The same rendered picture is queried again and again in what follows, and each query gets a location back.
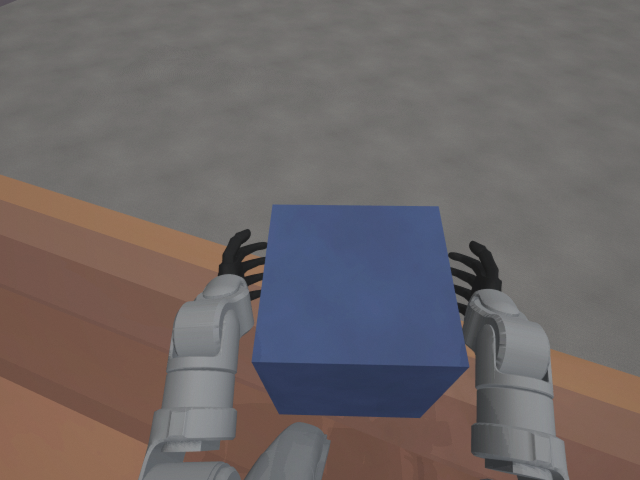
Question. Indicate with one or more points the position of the robot right forearm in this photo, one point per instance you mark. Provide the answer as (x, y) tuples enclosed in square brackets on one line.
[(515, 429)]

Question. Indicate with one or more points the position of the robot right hand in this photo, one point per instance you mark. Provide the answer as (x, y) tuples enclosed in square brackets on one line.
[(486, 273)]

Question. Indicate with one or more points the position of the carton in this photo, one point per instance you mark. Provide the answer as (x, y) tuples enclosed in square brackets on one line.
[(358, 314)]

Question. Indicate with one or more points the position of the robot left hand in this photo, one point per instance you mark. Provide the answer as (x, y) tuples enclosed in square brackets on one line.
[(234, 254)]

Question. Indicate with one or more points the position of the robot left forearm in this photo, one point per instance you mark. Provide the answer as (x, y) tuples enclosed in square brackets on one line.
[(197, 407)]

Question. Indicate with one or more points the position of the robot left thigh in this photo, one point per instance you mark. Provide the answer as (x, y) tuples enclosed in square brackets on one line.
[(298, 453)]

